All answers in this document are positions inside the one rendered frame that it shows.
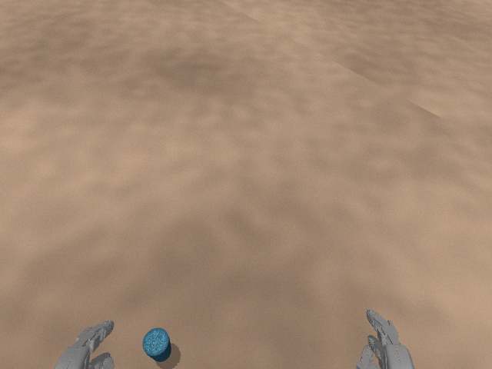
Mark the right robot hand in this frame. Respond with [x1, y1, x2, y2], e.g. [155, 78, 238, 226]
[356, 309, 414, 369]

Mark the left robot hand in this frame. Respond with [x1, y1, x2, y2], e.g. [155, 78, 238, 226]
[54, 320, 115, 369]

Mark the cup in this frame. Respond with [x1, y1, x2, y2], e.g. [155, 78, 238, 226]
[143, 328, 171, 362]

